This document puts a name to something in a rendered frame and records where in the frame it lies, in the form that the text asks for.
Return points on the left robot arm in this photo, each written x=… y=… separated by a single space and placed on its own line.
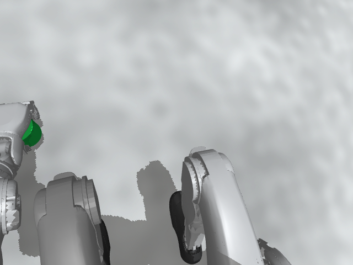
x=11 y=154

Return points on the tin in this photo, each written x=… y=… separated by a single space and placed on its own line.
x=32 y=135

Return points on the left robot hand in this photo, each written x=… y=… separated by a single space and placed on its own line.
x=15 y=118

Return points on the right robot foot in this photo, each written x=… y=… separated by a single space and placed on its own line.
x=177 y=217

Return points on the right robot hand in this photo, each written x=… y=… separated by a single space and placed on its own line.
x=272 y=255

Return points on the left robot foot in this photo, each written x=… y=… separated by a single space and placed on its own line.
x=106 y=243

